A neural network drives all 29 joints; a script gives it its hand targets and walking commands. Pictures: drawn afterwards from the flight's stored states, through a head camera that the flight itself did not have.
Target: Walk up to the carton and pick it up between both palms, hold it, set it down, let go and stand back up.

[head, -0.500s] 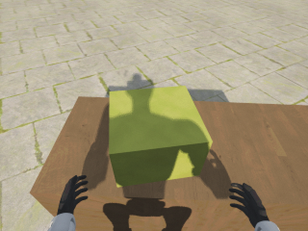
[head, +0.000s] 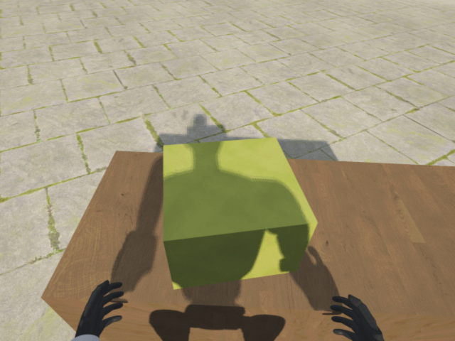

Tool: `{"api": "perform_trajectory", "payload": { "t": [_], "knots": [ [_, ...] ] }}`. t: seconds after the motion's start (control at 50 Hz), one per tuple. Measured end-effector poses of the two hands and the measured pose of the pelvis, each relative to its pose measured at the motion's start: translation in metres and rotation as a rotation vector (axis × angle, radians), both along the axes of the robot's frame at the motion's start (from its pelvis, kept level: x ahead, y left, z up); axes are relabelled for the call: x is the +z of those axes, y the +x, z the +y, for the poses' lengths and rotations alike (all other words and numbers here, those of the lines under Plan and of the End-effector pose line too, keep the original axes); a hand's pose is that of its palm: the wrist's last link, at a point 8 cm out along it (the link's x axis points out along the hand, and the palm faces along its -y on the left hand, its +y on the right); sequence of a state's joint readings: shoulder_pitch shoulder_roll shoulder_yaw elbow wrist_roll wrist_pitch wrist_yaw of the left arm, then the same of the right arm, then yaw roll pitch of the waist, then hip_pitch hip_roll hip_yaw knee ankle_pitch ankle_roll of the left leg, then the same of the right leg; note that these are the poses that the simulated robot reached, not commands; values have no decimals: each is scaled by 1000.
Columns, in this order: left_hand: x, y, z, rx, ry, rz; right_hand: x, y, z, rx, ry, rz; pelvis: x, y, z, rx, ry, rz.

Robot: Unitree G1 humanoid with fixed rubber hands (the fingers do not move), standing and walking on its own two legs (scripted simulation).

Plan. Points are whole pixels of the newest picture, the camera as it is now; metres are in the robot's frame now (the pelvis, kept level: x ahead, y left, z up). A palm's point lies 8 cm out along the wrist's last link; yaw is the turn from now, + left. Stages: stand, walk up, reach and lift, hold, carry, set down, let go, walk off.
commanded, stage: set down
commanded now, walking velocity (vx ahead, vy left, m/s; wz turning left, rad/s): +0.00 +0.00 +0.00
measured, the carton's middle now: (228, 207) +0.44 +0.02 -0.06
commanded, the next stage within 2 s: let go in 0.58 s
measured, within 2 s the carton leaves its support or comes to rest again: neither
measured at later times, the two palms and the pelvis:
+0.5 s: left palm out of the picture +0.13 +0.24 -0.07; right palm out of the picture +0.16 -0.22 -0.08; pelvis +0.00 +0.00 +0.00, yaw +0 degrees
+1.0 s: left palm out of the picture +0.12 +0.25 -0.08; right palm out of the picture +0.14 -0.20 -0.10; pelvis +0.00 +0.00 +0.00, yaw +0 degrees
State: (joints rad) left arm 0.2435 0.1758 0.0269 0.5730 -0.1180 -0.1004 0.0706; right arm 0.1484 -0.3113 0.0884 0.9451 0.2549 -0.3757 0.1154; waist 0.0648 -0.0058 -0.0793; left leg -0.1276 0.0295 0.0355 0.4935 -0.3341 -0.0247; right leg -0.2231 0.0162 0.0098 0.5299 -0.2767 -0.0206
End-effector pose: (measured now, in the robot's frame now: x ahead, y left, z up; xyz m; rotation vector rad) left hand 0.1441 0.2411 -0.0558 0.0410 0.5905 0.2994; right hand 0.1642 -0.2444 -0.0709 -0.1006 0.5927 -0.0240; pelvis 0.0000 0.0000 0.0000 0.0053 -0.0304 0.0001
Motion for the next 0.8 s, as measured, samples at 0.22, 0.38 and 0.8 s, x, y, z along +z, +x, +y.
{"api": "perform_trajectory", "payload": {
  "t": [0.22, 0.38, 0.8],
  "knots": [
    [-6, -7, 1, -15, -8, 50, -2, -1, 4, 11, -23, 29, 1, 2, 1, 1, -2, -11],
    [-9, -12, 1, -25, -19, 90, -8, -5, 15, 27, -30, 62, 1, 1, 1, 2, -2, -23],
    [-18, -24, 5, -51, -48, 214, -25, -22, 40, 30, -60, 167, 1, -3, 1, 5, -4, -52]
  ]
}}
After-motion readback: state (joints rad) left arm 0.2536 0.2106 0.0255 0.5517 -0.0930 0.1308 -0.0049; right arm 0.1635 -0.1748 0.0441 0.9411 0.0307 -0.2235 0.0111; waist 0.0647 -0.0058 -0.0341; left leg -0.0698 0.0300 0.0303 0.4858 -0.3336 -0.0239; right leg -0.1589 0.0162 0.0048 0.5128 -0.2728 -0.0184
